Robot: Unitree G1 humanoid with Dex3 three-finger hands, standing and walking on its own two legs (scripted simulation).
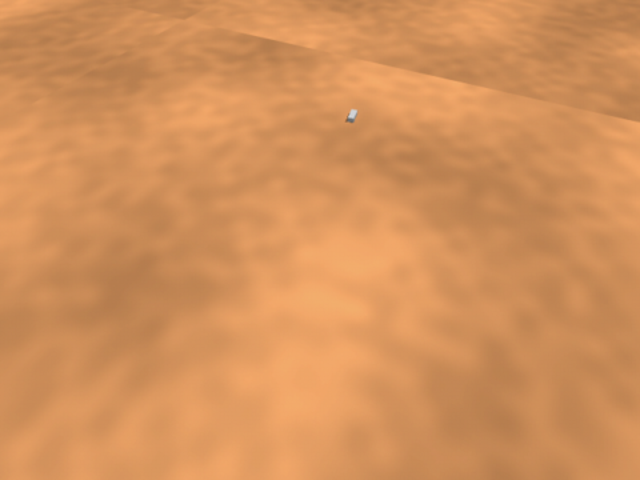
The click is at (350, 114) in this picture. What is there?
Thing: small brick
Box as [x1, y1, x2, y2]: [348, 109, 357, 122]
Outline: 351,109 348,116 348,121 353,122 357,110
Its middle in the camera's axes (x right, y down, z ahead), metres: +0.18 -0.68 +2.23
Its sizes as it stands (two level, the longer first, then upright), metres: 0.090 0.035 0.026
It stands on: the floor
